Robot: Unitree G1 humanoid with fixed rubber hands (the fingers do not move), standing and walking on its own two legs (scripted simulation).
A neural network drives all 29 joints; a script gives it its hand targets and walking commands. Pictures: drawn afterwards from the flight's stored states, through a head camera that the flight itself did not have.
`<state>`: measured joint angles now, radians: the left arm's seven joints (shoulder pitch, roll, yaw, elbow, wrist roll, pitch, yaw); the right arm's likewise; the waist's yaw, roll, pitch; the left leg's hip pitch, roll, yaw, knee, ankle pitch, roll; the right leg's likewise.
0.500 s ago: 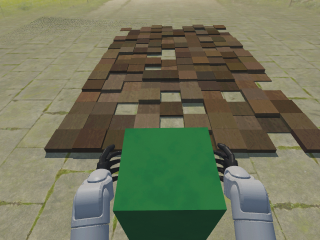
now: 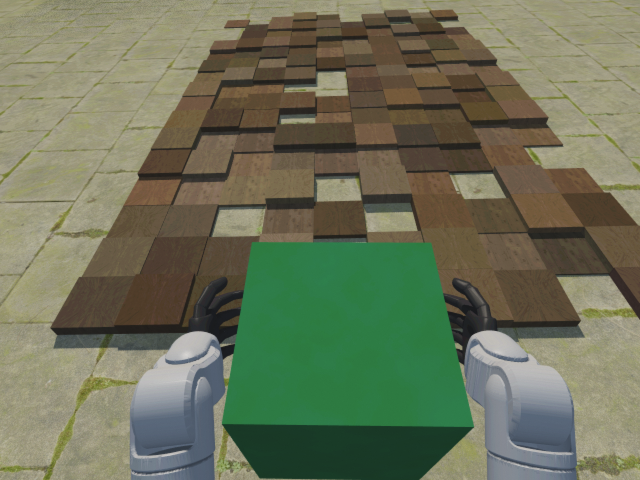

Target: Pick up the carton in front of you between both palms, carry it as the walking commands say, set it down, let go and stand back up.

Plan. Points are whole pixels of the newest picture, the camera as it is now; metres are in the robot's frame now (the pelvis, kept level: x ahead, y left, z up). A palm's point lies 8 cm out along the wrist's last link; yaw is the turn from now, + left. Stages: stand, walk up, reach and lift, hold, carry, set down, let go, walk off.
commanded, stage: carry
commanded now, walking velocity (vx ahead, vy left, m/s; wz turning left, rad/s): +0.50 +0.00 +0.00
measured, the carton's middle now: (339, 368) +0.27 -0.01 +0.02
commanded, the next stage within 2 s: none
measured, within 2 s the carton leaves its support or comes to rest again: neither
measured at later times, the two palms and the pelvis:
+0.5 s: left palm (250, 176) +0.56 +0.11 +0.12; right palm (434, 173) +0.56 -0.19 +0.10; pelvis +0.30 -0.04 +0.01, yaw +1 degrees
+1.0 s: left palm (255, 67) +1.00 +0.13 +0.12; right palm (381, 62) +0.99 -0.17 +0.12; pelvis +0.62 -0.01 +0.01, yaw +0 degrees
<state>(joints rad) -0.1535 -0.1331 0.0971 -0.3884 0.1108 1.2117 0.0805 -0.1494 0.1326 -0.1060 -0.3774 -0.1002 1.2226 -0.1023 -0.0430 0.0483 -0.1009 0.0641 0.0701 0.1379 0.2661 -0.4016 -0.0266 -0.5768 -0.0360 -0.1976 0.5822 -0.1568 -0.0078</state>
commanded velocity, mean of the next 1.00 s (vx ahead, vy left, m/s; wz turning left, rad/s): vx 0.50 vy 0.00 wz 0.00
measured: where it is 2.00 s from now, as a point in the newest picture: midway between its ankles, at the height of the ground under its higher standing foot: (324, 244)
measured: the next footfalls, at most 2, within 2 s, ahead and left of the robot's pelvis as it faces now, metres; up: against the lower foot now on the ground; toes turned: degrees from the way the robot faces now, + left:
right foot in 0.06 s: +0.23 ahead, -0.10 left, +0.00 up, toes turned -11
left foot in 0.64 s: +0.58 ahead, +0.06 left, +0.00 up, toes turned +9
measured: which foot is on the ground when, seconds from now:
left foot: down 0.00-0.08, up 0.10-0.62, down 0.64-1.00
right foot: up 0.00-0.04, down 0.06-0.68, up 0.70-1.00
